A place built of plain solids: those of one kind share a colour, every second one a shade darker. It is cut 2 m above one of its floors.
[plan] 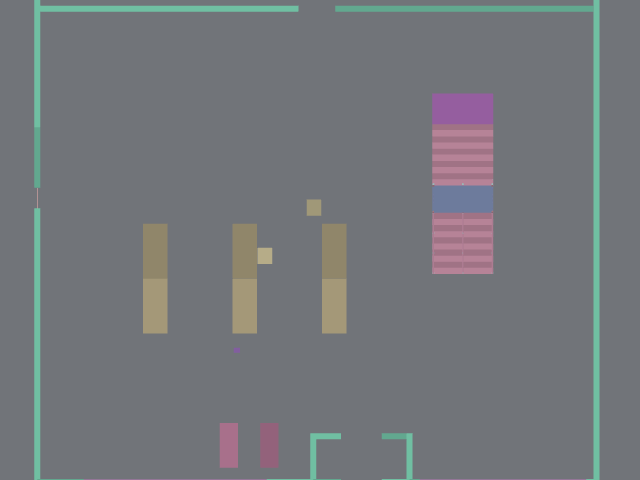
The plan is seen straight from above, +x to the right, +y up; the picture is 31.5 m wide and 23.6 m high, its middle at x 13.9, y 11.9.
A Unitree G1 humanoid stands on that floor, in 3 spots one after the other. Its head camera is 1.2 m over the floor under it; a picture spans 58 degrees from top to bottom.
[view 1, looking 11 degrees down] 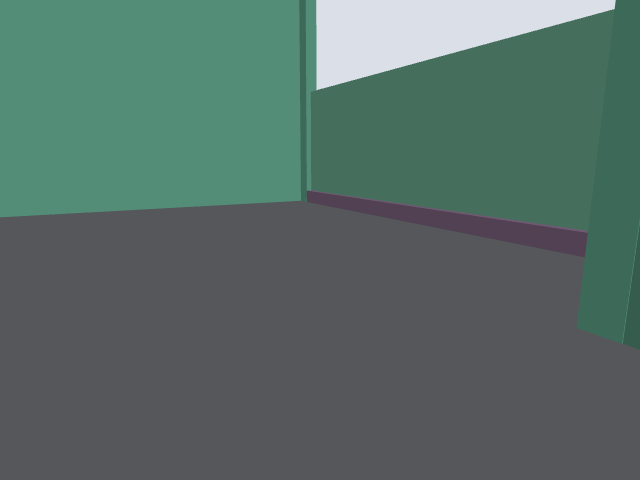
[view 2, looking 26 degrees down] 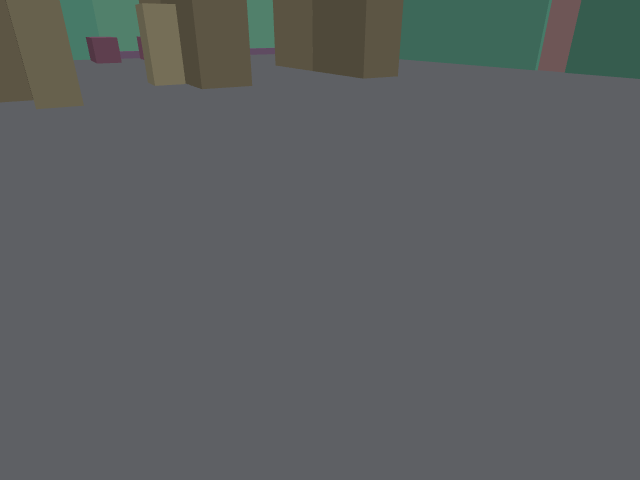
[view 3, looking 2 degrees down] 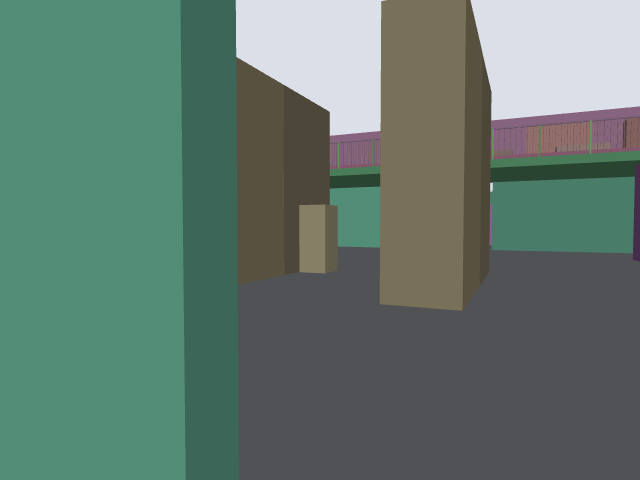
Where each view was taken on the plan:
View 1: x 16.80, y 5.40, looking -29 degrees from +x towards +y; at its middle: ground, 6.29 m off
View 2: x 13.75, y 22.67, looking -121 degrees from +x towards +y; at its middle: ground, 2.74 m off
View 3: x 15.93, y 1.01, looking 115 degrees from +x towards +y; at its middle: clutter_roll_cage_body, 10.72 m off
